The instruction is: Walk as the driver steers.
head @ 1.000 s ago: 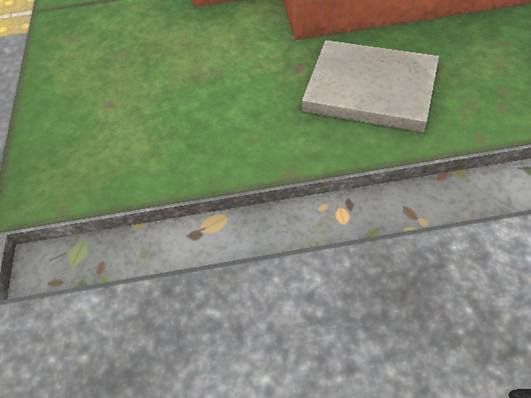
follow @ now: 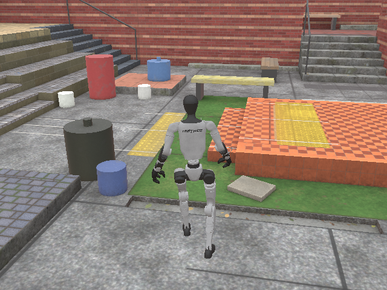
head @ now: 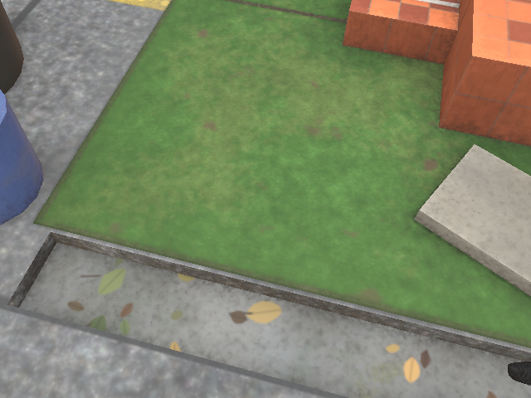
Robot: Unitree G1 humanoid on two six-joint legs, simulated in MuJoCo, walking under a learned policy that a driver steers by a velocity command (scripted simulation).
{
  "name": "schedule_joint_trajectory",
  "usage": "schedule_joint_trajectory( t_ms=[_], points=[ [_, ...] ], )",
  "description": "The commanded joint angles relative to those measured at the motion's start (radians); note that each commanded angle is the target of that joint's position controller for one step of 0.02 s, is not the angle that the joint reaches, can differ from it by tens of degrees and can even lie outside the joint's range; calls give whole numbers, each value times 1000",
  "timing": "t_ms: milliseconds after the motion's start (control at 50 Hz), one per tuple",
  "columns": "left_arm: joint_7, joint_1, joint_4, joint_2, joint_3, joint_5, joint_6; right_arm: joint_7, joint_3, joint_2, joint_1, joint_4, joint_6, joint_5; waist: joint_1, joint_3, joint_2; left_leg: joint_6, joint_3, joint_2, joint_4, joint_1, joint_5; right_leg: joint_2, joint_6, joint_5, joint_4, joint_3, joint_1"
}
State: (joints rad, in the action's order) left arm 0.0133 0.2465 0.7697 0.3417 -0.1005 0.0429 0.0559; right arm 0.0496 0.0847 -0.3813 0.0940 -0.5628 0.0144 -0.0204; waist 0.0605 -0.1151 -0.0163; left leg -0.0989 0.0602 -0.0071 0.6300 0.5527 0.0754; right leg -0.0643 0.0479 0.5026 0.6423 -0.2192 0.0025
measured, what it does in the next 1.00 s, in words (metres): walks ahead, turning left: right foot, then left foot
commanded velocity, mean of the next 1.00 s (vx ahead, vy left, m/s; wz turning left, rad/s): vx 0.15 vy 0.00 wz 0.64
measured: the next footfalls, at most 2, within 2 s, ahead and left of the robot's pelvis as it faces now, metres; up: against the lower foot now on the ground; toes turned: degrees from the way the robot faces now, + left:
right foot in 0.48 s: +0.30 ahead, -0.11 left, +0.00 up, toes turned +38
left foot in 0.90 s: +0.09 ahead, +0.03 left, +0.00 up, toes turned +39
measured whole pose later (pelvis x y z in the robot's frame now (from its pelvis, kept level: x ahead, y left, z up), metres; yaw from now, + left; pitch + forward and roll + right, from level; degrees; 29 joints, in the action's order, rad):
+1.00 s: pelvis +0.18 -0.02 +0.03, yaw +38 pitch +2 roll +0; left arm -0.02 0.27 0.73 0.32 -0.05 0.05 0.04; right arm -0.01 0.03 -0.26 0.36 -0.71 -0.05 0.01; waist 0.00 0.02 0.06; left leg -0.05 0.03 -0.02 0.40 0.08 0.35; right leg 0.01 -0.03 0.31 0.92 0.07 0.51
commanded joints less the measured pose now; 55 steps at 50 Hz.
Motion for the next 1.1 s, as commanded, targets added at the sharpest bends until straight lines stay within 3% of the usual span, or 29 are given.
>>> schedule_joint_trajectory(
  t_ms=[20,40,60,80,100,140,200,300,380,440,460,480,500,520,540,580,660,740,780,820,860,880,900,920,940,960,1000,1040,1100],
  points=[
    [-29,81,-140,1,29,-53,20,-29,78,-284,232,49,3,21,-50,401,-366,-357,-703,300,-113,-885,-503,152,35,256,838,170,666],
    [-35,12,-145,136,15,-47,27,-11,70,-227,227,88,-14,26,-146,560,-174,-371,-862,342,-278,-885,-150,130,10,145,864,371,690],
    [-32,-85,-174,160,11,-26,27,-8,62,-204,176,91,-28,15,-133,420,-93,-308,-792,301,-329,-762,39,104,-12,51,792,374,712],
    [-17,-106,-171,144,14,-37,22,-12,56,-173,133,83,-32,-3,-94,291,-2,-243,-713,245,-334,-624,98,69,-15,-9,697,368,708],
    [-5,-110,-160,141,14,-50,13,-22,45,-142,96,88,-30,-7,-70,246,11,-212,-645,209,-321,-519,33,47,-16,-43,616,377,665],
    [-2,-98,-140,143,10,-59,-4,-38,42,-135,43,102,-18,14,-35,213,-5,-185,-541,149,-312,-360,-153,51,-5,-68,503,369,541],
    [3,-104,-127,81,26,-66,-15,-66,48,-145,50,92,-1,11,-37,250,2,-175,-486,103,-271,-310,-339,92,39,-122,385,349,494],
    [2,-183,-148,53,31,-52,-35,-96,46,-136,42,93,37,1,-59,226,-61,-114,-547,45,-269,-279,-21,135,59,-267,225,375,496],
    [-7,-224,-165,58,25,-47,-18,-88,46,-119,48,95,45,3,-82,207,-136,-91,-624,36,-226,-299,5,152,41,-249,63,390,426],
    [-15,-171,-149,88,3,-40,-5,-81,43,-107,22,108,47,-4,-51,207,-172,-52,-688,13,-164,-306,15,138,12,-308,-168,383,283],
    [-12,-149,-140,101,-7,-41,-5,-79,34,-81,35,105,48,-14,-42,215,-122,-12,-650,-35,-83,-262,180,76,-17,-408,-290,395,183],
    [-4,-167,-157,153,-15,-53,-17,-75,15,-9,146,86,50,-5,-104,276,80,44,-497,-133,142,-161,512,-154,-106,-439,-302,579,37],
    [-7,-168,-158,187,-17,-91,-26,-76,28,-63,152,116,43,-11,-126,208,277,92,-351,-200,320,13,591,-286,-253,-491,-359,807,99],
    [-7,-188,-171,140,-12,-92,-23,-77,54,-159,140,96,34,3,-112,165,219,131,-323,-115,459,45,513,-303,-296,-423,-367,821,153],
    [-3,-218,-182,90,5,-80,-26,-81,63,-183,124,71,38,3,-103,139,150,148,-301,-87,512,34,433,-236,-271,-359,-355,704,190],
    [8,-230,-184,64,20,-54,-39,-89,47,-125,143,45,54,14,-91,120,109,175,-258,-80,630,39,353,-157,-243,-357,-346,582,200],
    [9,-145,-151,65,30,-61,-54,-92,16,-60,84,60,42,-1,-36,135,136,200,-179,-46,539,43,339,-119,-263,-453,-347,468,111],
    [-2,-124,-129,91,25,-52,-61,-90,-8,-22,59,53,36,10,-21,169,185,196,-146,-3,294,-74,381,-141,-277,-434,-339,450,74],
    [-9,-81,-109,132,13,-34,-65,-78,-20,-16,92,35,32,5,-13,203,229,171,-68,-10,163,-199,424,-147,-272,-109,-411,464,131],
    [-13,-58,-98,157,7,-11,-64,-63,-15,-44,139,1,20,-4,-29,171,252,118,-28,-21,17,-315,407,-163,-257,89,-455,493,222],
    [-12,-66,-91,150,11,5,-59,-53,-20,-24,208,-59,1,1,-81,102,183,45,15,-30,-219,-475,246,-142,-224,141,-437,457,354],
    [-13,-80,-96,117,21,0,-49,-53,-23,-12,268,-94,-10,7,-117,87,125,16,10,-26,-286,-602,221,-109,-187,114,-369,413,461],
    [-22,-131,-123,35,46,-11,-31,-59,-19,-21,380,-125,-23,10,-172,103,10,-24,-190,115,-346,-823,303,-39,-127,47,-132,356,695],
    [-41,-164,-168,-50,70,-19,0,-66,-5,-87,432,-118,-34,17,-189,127,-169,-92,-497,345,-380,-927,511,54,-71,10,184,221,929],
    [-40,-242,-214,11,55,14,26,-62,22,-146,422,-116,-58,29,-214,31,-148,-195,-671,444,-486,-776,723,45,-78,-30,294,320,1070],
    [-39,-230,-210,47,41,29,36,-66,8,-93,354,-105,-86,33,-175,-46,-104,-164,-605,409,-505,-754,676,27,-86,-137,361,390,1112],
    [-43,-142,-167,71,25,7,34,-67,-10,-29,281,-89,-112,32,-124,-7,-126,-69,-388,323,-497,-754,477,17,-70,-280,373,403,1069],
    [-52,-112,-142,75,17,-9,27,-67,-15,-16,281,-87,-126,36,-115,14,-109,-35,-221,261,-518,-660,292,26,-38,-436,399,359,959],
    [-61,-115,-131,67,14,-6,15,-66,-16,-20,271,-94,-147,52,-103,-12,-103,-13,-40,206,-554,-519,153,27,-18,-622,335,295,824]
  ],
)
